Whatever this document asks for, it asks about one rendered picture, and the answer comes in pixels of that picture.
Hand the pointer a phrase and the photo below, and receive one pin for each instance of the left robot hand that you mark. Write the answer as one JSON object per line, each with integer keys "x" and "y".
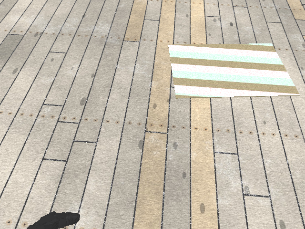
{"x": 55, "y": 220}

